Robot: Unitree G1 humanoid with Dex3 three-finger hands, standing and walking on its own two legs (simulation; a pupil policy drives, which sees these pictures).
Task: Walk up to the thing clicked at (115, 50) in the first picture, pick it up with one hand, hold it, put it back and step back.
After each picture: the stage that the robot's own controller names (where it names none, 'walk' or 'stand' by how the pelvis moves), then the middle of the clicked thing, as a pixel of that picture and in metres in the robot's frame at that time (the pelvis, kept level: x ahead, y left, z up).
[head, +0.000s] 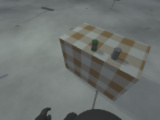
stand; (116, 53) +0.66 -0.22 -0.05
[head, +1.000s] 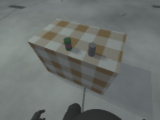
rise first; (91, 49) +0.60 +0.05 -0.02
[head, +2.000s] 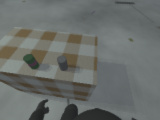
stand; (62, 63) +0.40 +0.23 -0.01
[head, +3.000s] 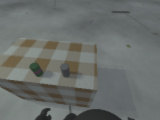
stand; (65, 70) +0.39 +0.22 -0.05
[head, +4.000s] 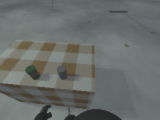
stand; (62, 73) +0.37 +0.23 -0.05
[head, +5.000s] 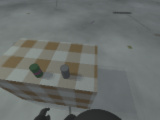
stand; (65, 72) +0.38 +0.22 -0.05
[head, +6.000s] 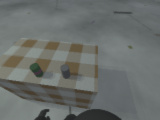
stand; (65, 71) +0.39 +0.21 -0.05
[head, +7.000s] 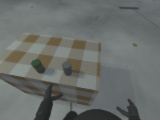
rise first; (67, 69) +0.39 +0.21 -0.05
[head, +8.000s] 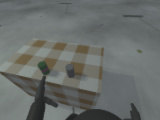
go down; (70, 71) +0.40 +0.20 -0.05
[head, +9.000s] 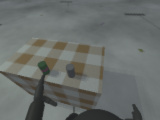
go down; (70, 71) +0.40 +0.20 -0.05
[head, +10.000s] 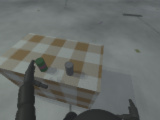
go down; (69, 68) +0.41 +0.19 -0.04
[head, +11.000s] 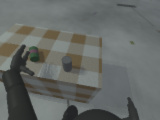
go down; (67, 64) +0.40 +0.18 +0.01
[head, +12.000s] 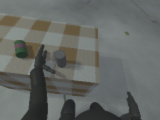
close in; (60, 59) +0.41 +0.19 +0.03
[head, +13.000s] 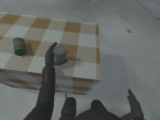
close; (60, 55) +0.43 +0.19 +0.06
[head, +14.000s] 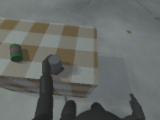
lift; (56, 64) +0.37 +0.21 +0.04
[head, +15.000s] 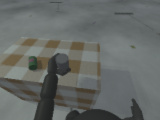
lift; (63, 64) +0.32 +0.18 +0.16
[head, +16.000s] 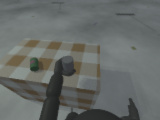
hold; (68, 66) +0.33 +0.16 +0.12
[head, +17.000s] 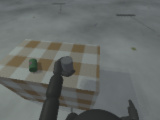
hold; (67, 66) +0.33 +0.16 +0.13
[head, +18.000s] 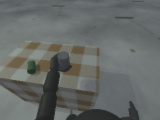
crouch; (64, 62) +0.34 +0.18 +0.15
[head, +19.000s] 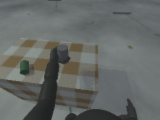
lower; (63, 54) +0.41 +0.19 +0.14
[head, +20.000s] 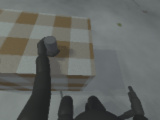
lower; (51, 46) +0.48 +0.21 +0.06
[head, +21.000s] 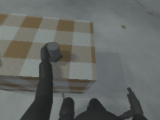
lower; (54, 52) +0.45 +0.21 +0.05
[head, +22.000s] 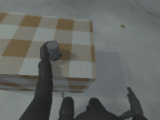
lower; (54, 50) +0.46 +0.21 +0.06
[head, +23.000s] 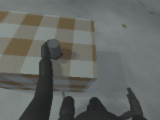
lower; (55, 49) +0.46 +0.20 +0.06
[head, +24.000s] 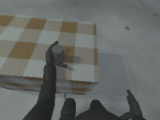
withdraw; (59, 54) +0.44 +0.19 +0.05
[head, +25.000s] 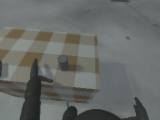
sink last; (63, 63) +0.41 +0.19 +0.02
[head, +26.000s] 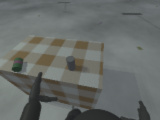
stand; (71, 63) +0.45 +0.20 +0.01
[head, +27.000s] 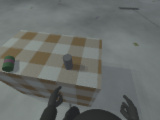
stand; (68, 62) +0.43 +0.20 +0.02
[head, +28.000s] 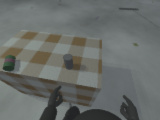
stand; (68, 62) +0.43 +0.19 +0.02
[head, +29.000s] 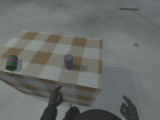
stand; (68, 62) +0.43 +0.19 +0.02
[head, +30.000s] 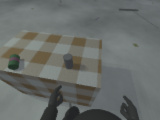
stand; (68, 61) +0.44 +0.20 +0.02
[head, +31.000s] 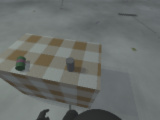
stand; (70, 64) +0.44 +0.19 -0.03
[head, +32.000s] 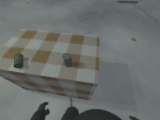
walk; (67, 60) +0.46 +0.21 -0.04
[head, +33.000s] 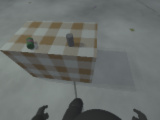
walk; (70, 40) +0.68 +0.26 -0.02
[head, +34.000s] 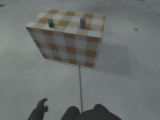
stand; (82, 23) +1.02 +0.17 -0.02
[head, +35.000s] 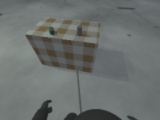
stand; (79, 31) +1.02 +0.20 -0.04
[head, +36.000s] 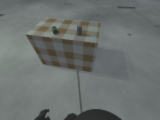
stand; (79, 30) +1.03 +0.20 -0.05
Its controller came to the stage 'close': yes
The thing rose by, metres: 0.18
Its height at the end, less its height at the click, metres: +0.00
